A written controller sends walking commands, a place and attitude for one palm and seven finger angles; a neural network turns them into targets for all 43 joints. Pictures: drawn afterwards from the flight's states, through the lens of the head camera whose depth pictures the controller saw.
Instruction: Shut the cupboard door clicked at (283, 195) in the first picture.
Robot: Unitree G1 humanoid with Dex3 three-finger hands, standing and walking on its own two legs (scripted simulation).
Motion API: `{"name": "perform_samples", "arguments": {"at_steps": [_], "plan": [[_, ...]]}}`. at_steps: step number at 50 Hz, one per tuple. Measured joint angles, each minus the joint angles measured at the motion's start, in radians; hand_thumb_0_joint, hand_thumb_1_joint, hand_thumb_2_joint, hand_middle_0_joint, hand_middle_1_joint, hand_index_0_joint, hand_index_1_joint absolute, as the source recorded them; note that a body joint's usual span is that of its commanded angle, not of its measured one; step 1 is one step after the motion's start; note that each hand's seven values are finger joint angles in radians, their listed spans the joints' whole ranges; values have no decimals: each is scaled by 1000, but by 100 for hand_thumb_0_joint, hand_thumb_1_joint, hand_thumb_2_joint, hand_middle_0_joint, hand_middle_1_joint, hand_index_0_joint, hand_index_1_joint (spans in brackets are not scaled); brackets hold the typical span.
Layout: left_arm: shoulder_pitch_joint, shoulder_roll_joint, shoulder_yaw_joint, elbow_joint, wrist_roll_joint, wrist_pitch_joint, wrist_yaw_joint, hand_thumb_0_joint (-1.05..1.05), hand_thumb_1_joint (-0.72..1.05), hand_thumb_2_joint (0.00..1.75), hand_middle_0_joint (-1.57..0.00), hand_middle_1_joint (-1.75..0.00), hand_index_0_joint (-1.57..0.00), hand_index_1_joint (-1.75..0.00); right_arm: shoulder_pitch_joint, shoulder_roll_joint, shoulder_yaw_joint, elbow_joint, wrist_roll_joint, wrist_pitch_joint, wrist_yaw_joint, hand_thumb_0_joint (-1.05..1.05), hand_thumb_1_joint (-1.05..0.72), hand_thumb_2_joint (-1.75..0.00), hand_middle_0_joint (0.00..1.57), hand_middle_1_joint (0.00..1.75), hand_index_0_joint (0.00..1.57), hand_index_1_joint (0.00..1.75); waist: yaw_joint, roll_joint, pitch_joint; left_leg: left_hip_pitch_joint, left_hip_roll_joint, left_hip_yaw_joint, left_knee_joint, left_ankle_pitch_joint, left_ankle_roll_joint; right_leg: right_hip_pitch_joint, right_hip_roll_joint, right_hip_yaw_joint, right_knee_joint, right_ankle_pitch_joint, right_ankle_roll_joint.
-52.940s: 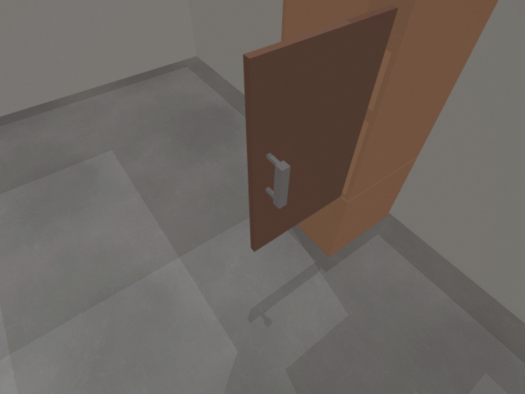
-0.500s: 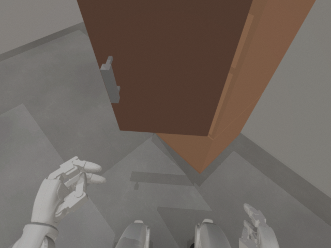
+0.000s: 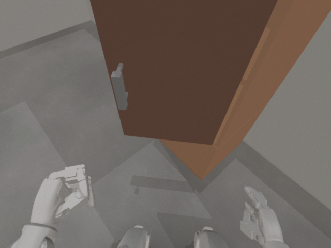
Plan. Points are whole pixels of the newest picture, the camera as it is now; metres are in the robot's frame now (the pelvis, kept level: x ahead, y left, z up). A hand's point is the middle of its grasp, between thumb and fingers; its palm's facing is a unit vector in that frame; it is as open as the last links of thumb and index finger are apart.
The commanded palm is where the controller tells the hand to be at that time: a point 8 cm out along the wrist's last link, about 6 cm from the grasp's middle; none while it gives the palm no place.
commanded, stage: raise the hand and make a fist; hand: left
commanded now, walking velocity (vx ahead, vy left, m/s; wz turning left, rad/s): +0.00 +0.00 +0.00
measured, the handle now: (121, 86) +0.52 +0.17 +0.06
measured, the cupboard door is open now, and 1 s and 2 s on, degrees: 42 42 42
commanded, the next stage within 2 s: bring the fist close to the handle in 0.62 s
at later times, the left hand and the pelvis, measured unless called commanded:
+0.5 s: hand (92, 190) +0.22 +0.17 +0.06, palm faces -0.05 -1.00 -0.05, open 3.1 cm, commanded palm +0.20 +0.23 +0.06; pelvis +0.00 -0.01 +0.00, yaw +0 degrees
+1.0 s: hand (101, 174) +0.26 +0.16 +0.06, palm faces -0.08 -1.00 -0.04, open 3.1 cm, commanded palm +0.25 +0.22 +0.06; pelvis -0.01 -0.01 +0.00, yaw +0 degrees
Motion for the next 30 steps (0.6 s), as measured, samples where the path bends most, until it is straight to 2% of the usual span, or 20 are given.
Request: {"name": "perform_samples", "arguments": {"at_steps": [7,14,21,30], "plan": [[-23,5,21,14,-15,12,-21,1,90,90,-128,-147,-128,-147,17,4,8,10,1,14,1,1,-90,-90,20,30,20,30,1,8,1,11,3,-2,-9,-2,-6,8,3,-2,-4,-5,-5],[-45,8,38,36,-34,15,-36,1,90,90,-129,-149,-129,-150,42,-10,-4,32,7,19,-6,1,-90,-90,20,30,20,30,-8,12,3,23,7,-1,-22,2,-12,15,8,-1,-10,-4,-10],[-43,3,37,57,-40,2,-38,1,90,90,-130,-150,-130,-150,56,-24,-21,37,11,19,-10,1,-91,-90,20,30,20,30,-19,9,2,27,9,4,-31,8,-16,13,10,4,-10,-1,-15],[-39,-1,32,62,-38,-25,-30,1,90,90,-130,-150,-130,-150,48,-25,-25,35,11,20,-11,1,-91,-90,20,30,20,30,-17,7,1,23,10,4,-25,13,-20,7,11,5,-1,1,-19]]}}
